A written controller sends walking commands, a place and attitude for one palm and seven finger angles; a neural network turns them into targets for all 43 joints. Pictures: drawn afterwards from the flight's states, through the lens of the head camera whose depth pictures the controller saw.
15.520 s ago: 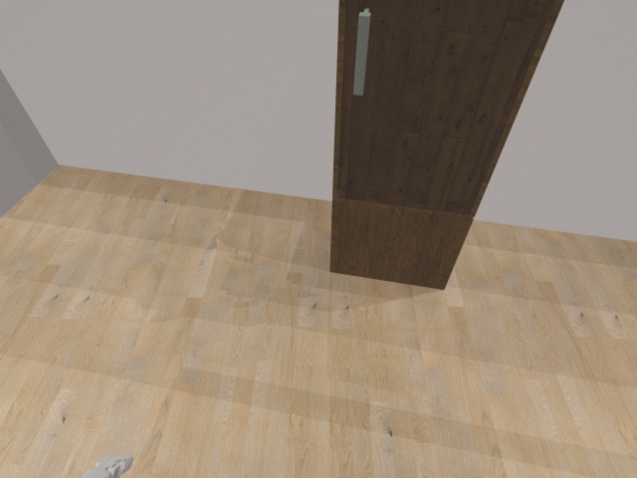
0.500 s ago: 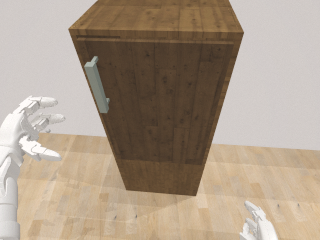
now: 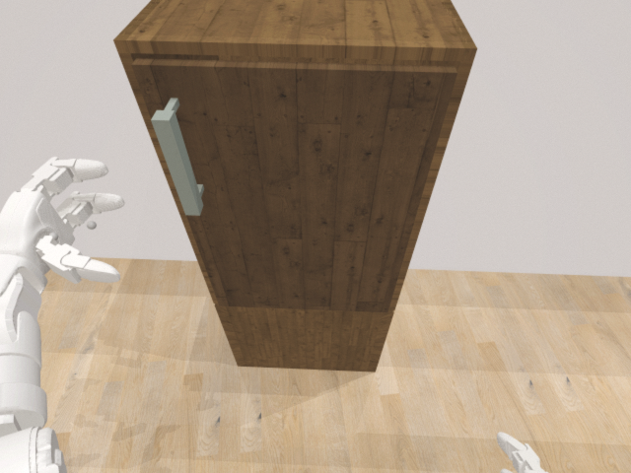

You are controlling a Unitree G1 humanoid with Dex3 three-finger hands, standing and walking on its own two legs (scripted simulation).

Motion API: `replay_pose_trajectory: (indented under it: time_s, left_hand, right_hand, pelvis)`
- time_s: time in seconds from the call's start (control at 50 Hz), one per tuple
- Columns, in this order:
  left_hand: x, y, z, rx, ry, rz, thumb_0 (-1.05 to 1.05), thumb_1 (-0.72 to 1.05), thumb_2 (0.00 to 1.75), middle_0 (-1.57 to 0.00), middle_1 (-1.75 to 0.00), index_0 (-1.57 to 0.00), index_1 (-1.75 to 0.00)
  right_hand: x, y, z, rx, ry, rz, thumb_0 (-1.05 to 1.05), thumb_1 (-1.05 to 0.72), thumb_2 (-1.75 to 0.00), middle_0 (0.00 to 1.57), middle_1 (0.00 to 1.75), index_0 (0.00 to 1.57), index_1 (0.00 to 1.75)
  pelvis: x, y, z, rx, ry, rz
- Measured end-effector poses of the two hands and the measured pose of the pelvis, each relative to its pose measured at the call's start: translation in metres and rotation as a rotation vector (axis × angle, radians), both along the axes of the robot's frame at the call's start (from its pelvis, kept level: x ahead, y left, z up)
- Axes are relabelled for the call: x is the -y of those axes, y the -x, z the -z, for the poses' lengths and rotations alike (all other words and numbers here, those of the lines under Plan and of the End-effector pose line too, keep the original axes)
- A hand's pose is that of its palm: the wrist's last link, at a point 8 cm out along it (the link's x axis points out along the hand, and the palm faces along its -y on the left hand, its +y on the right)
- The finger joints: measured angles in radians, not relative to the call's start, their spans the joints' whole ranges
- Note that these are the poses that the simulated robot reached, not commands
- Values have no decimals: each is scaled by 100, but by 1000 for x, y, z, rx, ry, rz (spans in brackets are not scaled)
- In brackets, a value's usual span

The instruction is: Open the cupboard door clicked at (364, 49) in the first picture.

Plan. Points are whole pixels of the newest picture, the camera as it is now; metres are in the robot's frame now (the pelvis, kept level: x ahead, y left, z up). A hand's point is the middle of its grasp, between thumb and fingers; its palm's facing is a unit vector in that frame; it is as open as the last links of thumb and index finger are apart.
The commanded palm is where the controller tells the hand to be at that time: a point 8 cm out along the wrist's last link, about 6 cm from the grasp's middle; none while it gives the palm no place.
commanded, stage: move the hooked fingers beside the handle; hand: left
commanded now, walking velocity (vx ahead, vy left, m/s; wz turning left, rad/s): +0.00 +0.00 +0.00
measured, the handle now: (184, 159) +0.51 +0.22 +0.13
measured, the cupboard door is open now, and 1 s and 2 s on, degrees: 0 0 0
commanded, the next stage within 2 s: slide the fingers in behind the handle in 2.00 s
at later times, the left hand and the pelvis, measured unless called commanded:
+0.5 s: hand (110, 194) +0.42 +0.29 +0.14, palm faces +0.02 -1.00 +0.00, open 14.0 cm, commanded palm +0.39 +0.33 +0.14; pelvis +0.01 +0.03 +0.00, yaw +0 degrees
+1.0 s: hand (126, 170) +0.47 +0.29 +0.14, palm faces +0.05 -1.00 -0.02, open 14.0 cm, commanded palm +0.44 +0.33 +0.13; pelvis +0.01 +0.01 -0.01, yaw -1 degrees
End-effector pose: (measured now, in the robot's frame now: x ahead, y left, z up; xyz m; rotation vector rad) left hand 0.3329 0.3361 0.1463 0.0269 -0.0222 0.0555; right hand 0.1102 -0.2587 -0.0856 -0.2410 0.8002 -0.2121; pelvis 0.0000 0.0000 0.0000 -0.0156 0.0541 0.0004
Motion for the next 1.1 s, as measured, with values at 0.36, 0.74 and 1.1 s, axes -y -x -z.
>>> replay_pose_trajectory:
  time_s: [0.36, 0.74, 1.1]
  left_hand:
    - [-1, -48, 7, -28, 9, 16, -2, -50, 30, -30, -120, -31, -120]
    - [9, -89, 1, -5, 23, 50, -2, -50, 30, -30, -120, -30, -120]
    - [-3, -112, 2, -13, 37, 39, -2, -50, 30, -30, -120, -30, -120]
  right_hand:
    - [-24, 14, 3, -78, -6, 23, 1, -90, -90, 20, 30, 21, 30]
    - [-15, 39, 12, -231, 20, 60, 1, -90, -90, 20, 30, 21, 30]
    - [6, 85, 16, -383, 40, 152, 1, -90, -90, 20, 30, 21, 30]
  pelvis:
    - [-22, -8, -1, -39, 6, 9]
    - [-26, -15, 0, -84, 9, 4]
    - [-13, -16, 6, -137, 12, 23]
